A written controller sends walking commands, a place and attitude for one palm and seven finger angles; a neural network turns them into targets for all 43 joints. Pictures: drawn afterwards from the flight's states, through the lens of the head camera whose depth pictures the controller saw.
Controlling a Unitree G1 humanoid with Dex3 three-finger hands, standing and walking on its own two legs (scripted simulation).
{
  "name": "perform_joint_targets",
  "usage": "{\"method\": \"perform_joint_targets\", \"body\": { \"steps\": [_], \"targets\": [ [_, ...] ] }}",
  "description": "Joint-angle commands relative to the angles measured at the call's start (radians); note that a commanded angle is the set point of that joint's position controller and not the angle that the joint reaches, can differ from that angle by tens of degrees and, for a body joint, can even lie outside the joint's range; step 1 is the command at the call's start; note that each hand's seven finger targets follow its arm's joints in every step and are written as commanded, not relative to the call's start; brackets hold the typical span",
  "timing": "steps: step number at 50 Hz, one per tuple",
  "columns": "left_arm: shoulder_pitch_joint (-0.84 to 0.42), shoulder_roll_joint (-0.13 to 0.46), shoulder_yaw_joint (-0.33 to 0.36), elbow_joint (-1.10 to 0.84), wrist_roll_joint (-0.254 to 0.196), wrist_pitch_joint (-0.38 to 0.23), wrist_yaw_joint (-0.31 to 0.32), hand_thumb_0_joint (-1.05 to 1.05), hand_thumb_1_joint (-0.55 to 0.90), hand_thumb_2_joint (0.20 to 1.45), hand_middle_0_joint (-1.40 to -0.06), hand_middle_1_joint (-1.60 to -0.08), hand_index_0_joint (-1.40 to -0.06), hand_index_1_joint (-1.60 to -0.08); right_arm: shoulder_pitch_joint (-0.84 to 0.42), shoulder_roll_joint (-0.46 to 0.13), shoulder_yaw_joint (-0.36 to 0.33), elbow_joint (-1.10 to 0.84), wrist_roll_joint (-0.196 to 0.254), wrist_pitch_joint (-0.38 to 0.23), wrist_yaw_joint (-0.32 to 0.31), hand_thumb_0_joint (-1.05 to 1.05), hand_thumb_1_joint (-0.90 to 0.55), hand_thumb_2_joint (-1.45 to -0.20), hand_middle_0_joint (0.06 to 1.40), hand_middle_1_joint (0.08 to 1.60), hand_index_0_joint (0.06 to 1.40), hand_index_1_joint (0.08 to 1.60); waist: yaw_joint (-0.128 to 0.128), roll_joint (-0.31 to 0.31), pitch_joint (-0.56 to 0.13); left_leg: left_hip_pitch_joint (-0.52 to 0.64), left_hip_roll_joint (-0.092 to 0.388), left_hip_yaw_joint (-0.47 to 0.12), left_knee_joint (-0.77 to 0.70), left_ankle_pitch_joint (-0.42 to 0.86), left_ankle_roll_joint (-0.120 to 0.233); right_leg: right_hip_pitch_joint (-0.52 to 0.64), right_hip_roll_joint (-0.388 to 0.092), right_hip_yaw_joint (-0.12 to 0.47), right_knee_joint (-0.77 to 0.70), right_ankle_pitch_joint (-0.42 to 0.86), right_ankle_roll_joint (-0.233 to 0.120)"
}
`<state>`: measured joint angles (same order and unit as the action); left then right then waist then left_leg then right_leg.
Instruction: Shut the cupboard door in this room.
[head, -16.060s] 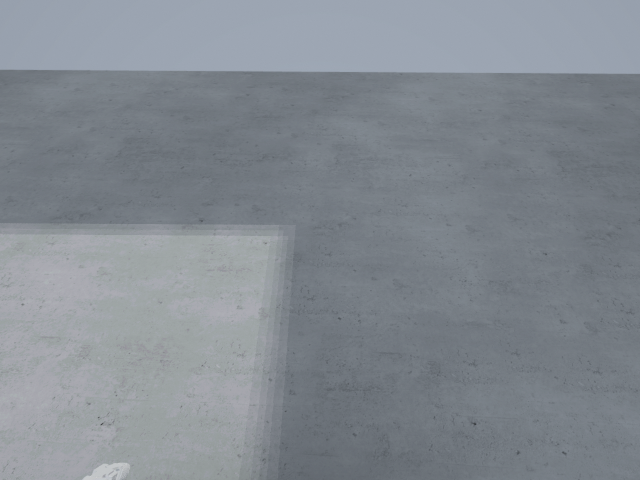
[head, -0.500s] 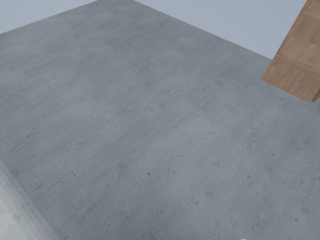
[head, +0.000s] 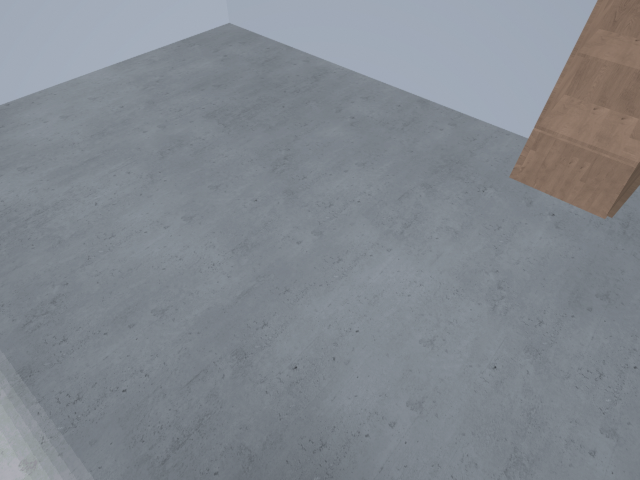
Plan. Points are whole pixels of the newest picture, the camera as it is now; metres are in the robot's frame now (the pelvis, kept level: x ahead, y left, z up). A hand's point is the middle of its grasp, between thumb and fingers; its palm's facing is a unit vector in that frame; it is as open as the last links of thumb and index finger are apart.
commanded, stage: stand and wait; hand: left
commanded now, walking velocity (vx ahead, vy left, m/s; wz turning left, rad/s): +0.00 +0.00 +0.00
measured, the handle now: out of the picture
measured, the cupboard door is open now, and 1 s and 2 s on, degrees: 86 86 86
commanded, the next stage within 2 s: turn or walk to find it in 0.36 s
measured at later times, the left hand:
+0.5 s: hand out of the picture -0.02 +0.17 -0.17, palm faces +0.05 -0.98 -0.18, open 7.4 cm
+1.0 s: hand out of the picture +0.04 +0.22 -0.15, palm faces +0.21 -0.94 -0.26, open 7.4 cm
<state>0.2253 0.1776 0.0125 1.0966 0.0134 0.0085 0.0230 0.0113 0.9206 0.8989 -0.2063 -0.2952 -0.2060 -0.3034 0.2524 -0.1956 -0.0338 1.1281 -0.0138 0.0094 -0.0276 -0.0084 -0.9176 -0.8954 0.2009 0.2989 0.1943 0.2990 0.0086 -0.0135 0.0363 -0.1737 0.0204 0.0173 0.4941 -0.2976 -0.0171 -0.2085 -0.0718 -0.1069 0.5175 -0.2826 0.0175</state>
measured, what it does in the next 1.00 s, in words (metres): lifts its right foot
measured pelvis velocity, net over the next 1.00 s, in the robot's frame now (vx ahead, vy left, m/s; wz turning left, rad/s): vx -0.04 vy -0.01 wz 0.22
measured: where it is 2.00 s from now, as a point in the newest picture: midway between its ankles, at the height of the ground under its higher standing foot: outside the picture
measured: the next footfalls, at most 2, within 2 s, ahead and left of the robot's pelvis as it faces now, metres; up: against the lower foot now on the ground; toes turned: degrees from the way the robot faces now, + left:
right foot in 1.08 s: +0.01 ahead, -0.13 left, +0.00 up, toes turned +14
left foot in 1.56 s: -0.09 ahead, +0.09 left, +0.00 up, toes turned +33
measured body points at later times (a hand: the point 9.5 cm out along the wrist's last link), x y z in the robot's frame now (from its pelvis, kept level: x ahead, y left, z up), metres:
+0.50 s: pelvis -0.02 +0.00 +0.00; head -0.01 +0.00 +0.45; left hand -0.02 +0.22 -0.16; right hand -0.02 -0.21 -0.16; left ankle -0.02 +0.13 -0.74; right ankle +0.00 -0.12 -0.74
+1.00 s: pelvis -0.04 -0.01 +0.00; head +0.00 +0.00 +0.45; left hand +0.03 +0.27 -0.13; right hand +0.05 -0.24 -0.15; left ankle -0.02 +0.13 -0.74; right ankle -0.04 -0.14 -0.70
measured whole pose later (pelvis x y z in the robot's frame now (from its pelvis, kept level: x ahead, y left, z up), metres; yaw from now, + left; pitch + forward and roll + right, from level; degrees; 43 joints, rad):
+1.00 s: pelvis -0.04 -0.01 +0.00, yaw +12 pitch +2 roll -1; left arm 0.10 0.23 0.05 0.93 0.01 0.03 0.02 0.01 0.91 0.90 -0.20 -0.29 -0.20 -0.30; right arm 0.24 -0.20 -0.05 0.97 -0.03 0.02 -0.02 0.00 -0.90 -0.90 0.20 0.30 0.20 0.30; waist -0.03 0.02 0.05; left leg -0.34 -0.03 -0.17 0.50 -0.19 -0.01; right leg -0.38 -0.01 -0.04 0.85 -0.49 0.05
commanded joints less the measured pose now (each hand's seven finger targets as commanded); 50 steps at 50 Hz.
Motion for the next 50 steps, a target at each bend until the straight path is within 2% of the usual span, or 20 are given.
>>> {"method": "perform_joint_targets", "body": {
  "steps": [1, 6, 14, 18, 22, 25, 29, 33, 35, 36, 37, 38, 39, 40, 41, 42, 44, 46, 48, 50],
  "targets": [
    [0.043, 0.113, 0.02, -0.016, -0.008, -0.011, 0.009, 0.0, 0.9, 0.9, -0.2, -0.3, -0.2, -0.3, 0.018, -0.074, 0.003, -0.034, 0.003, -0.026, -0.002, 0.0, -0.9, -0.9, 0.2, 0.3, 0.2, 0.3, 0.012, 0.053, -0.016, -0.049, 0.095, -0.074, -0.103, 0.282, 0.026, 0.077, -0.072, 0.066, -0.095, 0.214, -0.016],
    [0.044, 0.108, 0.014, 0.0, -0.01, -0.013, 0.009, 0.0, 0.9, 0.9, -0.2, -0.3, -0.2, -0.3, 0.06, -0.066, 0.006, -0.013, 0.005, -0.03, -0.005, 0.0, -0.9, -0.9, 0.2, 0.3, 0.2, 0.3, 0.009, 0.045, -0.011, -0.037, 0.094, -0.065, -0.123, 0.276, 0.023, 0.096, -0.071, 0.064, -0.114, 0.222, -0.02],
    [0.066, 0.086, 0.008, 0.014, -0.007, -0.015, 0.012, 0.0, 0.9, 0.9, -0.2, -0.3, -0.2, -0.3, 0.091, -0.047, 0.006, -0.003, 0.007, -0.031, -0.006, 0.0, -0.9, -0.9, 0.2, 0.3, 0.2, 0.3, 0.004, 0.005, 0.048, -0.043, 0.089, -0.059, -0.157, 0.19, 0.025, 0.063, -0.062, 0.075, -0.161, 0.143, -0.018],
    [0.085, 0.074, 0.006, 0.018, -0.005, -0.017, 0.013, 0.0, 0.9, 0.9, -0.2, -0.3, -0.2, -0.3, 0.092, -0.04, 0.004, -0.004, 0.008, -0.031, -0.006, 0.0, -0.9, -0.9, 0.2, 0.3, 0.2, 0.3, 0.002, 0.006, 0.066, -0.04, 0.087, -0.056, -0.168, 0.147, 0.027, 0.036, -0.058, 0.08, -0.176, 0.105, -0.015],
    [0.085, 0.079, 0.018, 0.003, -0.003, -0.006, 0.016, 0.0, 0.9, 0.9, -0.2, -0.3, -0.2, -0.3, 0.08, -0.046, -0.002, -0.02, 0.007, -0.017, -0.002, 0.0, -0.9, -0.9, 0.2, 0.3, 0.2, 0.3, 0.004, 0.024, 0.085, -0.102, 0.087, -0.081, -0.148, 0.119, 0.033, 0.015, -0.061, 0.051, -0.136, 0.042, -0.008],
    [0.084, 0.086, 0.031, -0.018, 0.001, -0.001, 0.016, 0.0, 0.9, 0.9, -0.2, -0.3, -0.2, -0.3, 0.062, -0.056, -0.011, -0.047, 0.003, -0.007, 0.002, 0.0, -0.9, -0.9, 0.2, 0.3, 0.2, 0.3, 0.005, 0.031, 0.074, -0.154, 0.085, -0.103, -0.122, 0.092, 0.043, 0.0, -0.069, 0.043, -0.111, -0.005, -0.005],
    [0.08, 0.115, 0.051, -0.051, 0.003, 0.001, 0.014, 0.0, 0.9, 0.9, -0.2, -0.3, -0.2, -0.3, 0.051, -0.06, -0.022, -0.087, -0.001, 0.001, 0.007, 0.0, -0.9, -0.9, 0.2, 0.3, 0.2, 0.3, 0.005, -0.02, 0.03, -0.194, 0.052, -0.087, -0.02, 0.083, 0.038, -0.012, -0.124, 0.068, -0.117, -0.051, -0.03],
    [0.041, 0.159, 0.069, -0.097, 0.01, 0.006, 0.012, 0.0, 0.9, 0.9, -0.2, -0.3, -0.2, -0.3, 0.057, -0.056, -0.035, -0.125, -0.004, 0.012, 0.012, 0.0, -0.9, -0.9, 0.2, 0.3, 0.2, 0.3, -0.008, -0.116, -0.006, -0.184, 0.025, -0.026, 0.151, 0.021, 0.023, -0.073, -0.238, 0.124, -0.175, -0.123, -0.091],
    [0.004, 0.174, 0.075, -0.124, 0.013, 0.007, 0.011, 0.0, 0.9, 0.9, -0.2, -0.3, -0.2, -0.3, 0.061, -0.059, -0.039, -0.138, -0.006, 0.013, 0.016, 0.0, -0.9, -0.9, 0.2, 0.3, 0.2, 0.3, -0.019, -0.115, -0.007, -0.165, 0.029, -0.017, 0.181, -0.002, 0.017, -0.11, -0.26, 0.107, -0.152, -0.111, -0.1],
    [-0.006, 0.172, 0.077, -0.134, 0.012, 0.009, 0.01, 0.0, 0.9, 0.9, -0.2, -0.3, -0.2, -0.3, 0.062, -0.065, -0.04, -0.142, -0.005, 0.011, 0.019, 0.0, -0.9, -0.9, 0.2, 0.3, 0.2, 0.3, -0.022, -0.08, -0.017, -0.142, 0.047, -0.029, 0.138, 0.024, 0.021, -0.129, -0.247, 0.071, -0.109, -0.098, -0.087],
    [-0.023, 0.16, 0.077, -0.144, 0.012, 0.015, 0.009, 0.0, 0.9, 0.9, -0.2, -0.3, -0.2, -0.3, 0.063, -0.086, -0.043, -0.154, -0.007, 0.009, 0.022, 0.0, -0.9, -0.9, 0.2, 0.3, 0.2, 0.3, -0.03, 0.023, -0.007, -0.135, 0.078, -0.112, 0.067, 0.059, 0.041, -0.17, -0.187, 0.021, -0.034, -0.141, -0.052],
    [-0.05, 0.136, 0.072, -0.156, 0.008, 0.02, 0.006, 0.0, 0.9, 0.9, -0.2, -0.3, -0.2, -0.3, 0.075, -0.121, -0.047, -0.16, -0.012, 0.004, 0.023, 0.0, -0.9, -0.9, 0.2, 0.3, 0.2, 0.3, -0.048, 0.185, 0.035, -0.184, 0.136, -0.29, -0.078, 0.055, 0.075, -0.201, -0.08, -0.041, 0.12, -0.175, -0.001],
    [-0.07, 0.106, 0.067, -0.178, 0.004, 0.021, 0.005, 0.0, 0.9, 0.9, -0.2, -0.3, -0.2, -0.3, 0.088, -0.177, -0.056, -0.17, -0.017, -0.004, 0.016, 0.0, -0.9, -0.9, 0.2, 0.3, 0.2, 0.3, -0.058, 0.343, 0.044, -0.195, 0.237, -0.514, -0.23, 0.088, 0.141, -0.229, 0.028, -0.059, 0.321, -0.198, 0.031],
    [-0.074, 0.106, 0.063, -0.189, 0.007, 0.022, 0.007, 0.0, 0.9, 0.9, -0.2, -0.3, -0.2, -0.3, 0.091, -0.191, -0.061, -0.17, -0.014, -0.007, 0.006, 0.0, -0.9, -0.9, 0.2, 0.3, 0.2, 0.3, -0.057, 0.325, 0.024, -0.143, 0.269, -0.576, -0.249, 0.192, 0.204, -0.279, 0.022, 0.029, 0.463, -0.276, 0.02],
    [-0.079, 0.105, 0.062, -0.189, 0.007, 0.018, 0.005, 0.0, 0.9, 0.9, -0.2, -0.3, -0.2, -0.3, 0.08, -0.198, -0.061, -0.171, -0.015, -0.01, 0.0, 0.0, -0.9, -0.9, 0.2, 0.3, 0.2, 0.3, -0.046, 0.264, -0.01, -0.086, 0.268, -0.56, -0.209, 0.284, 0.23, -0.313, 0.016, 0.078, 0.525, -0.274, 0.016],
    [-0.076, 0.108, 0.06, -0.192, 0.006, 0.011, 0.002, 0.0, 0.9, 0.9, -0.2, -0.3, -0.2, -0.3, 0.066, -0.193, -0.061, -0.179, -0.015, -0.013, -0.003, 0.0, -0.9, -0.9, 0.2, 0.3, 0.2, 0.3, -0.035, 0.213, -0.051, -0.035, 0.254, -0.529, -0.164, 0.357, 0.235, -0.325, 0.018, 0.096, 0.535, -0.258, 0.019],
    [-0.084, 0.104, 0.055, -0.194, -0.001, 0.007, -0.003, 0.0, 0.9, 0.9, -0.2, -0.3, -0.2, -0.3, 0.038, -0.2, -0.061, -0.19, -0.016, -0.01, -0.004, 0.0, -0.9, -0.9, 0.2, 0.3, 0.2, 0.3, -0.031, 0.175, -0.089, 0.012, 0.21, -0.45, -0.13, 0.434, 0.219, -0.303, 0.03, 0.098, 0.488, -0.233, 0.032],
    [-0.1, 0.102, 0.05, -0.208, -0.006, 0.007, -0.004, 0.0, 0.9, 0.9, -0.2, -0.3, -0.2, -0.3, 0.039, -0.206, -0.064, -0.195, -0.017, -0.004, -0.002, 0.0, -0.9, -0.9, 0.2, 0.3, 0.2, 0.3, -0.038, 0.176, -0.104, 0.036, 0.188, -0.438, -0.118, 0.476, 0.209, -0.269, 0.048, 0.097, 0.398, -0.223, 0.036],
    [-0.102, 0.102, 0.048, -0.22, -0.01, 0.007, -0.003, 0.0, 0.9, 0.9, -0.2, -0.3, -0.2, -0.3, 0.037, -0.211, -0.068, -0.205, -0.018, 0.004, 0.001, 0.0, -0.9, -0.9, 0.2, 0.3, 0.2, 0.3, -0.04, 0.178, -0.105, 0.023, 0.178, -0.452, -0.111, 0.497, 0.202, -0.209, 0.064, 0.096, 0.291, -0.212, 0.037],
    [-0.064, 0.113, 0.051, -0.219, -0.013, 0.007, -0.001, 0.0, 0.9, 0.9, -0.2, -0.3, -0.2, -0.3, 0.016, -0.215, -0.072, -0.221, -0.02, 0.011, 0.008, 0.0, -0.9, -0.9, 0.2, 0.3, 0.2, 0.3, -0.022, 0.183, -0.109, -0.029, 0.142, -0.448, -0.1, 0.455, 0.173, -0.104, 0.085, 0.084, 0.138, -0.142, 0.034]
  ]
}}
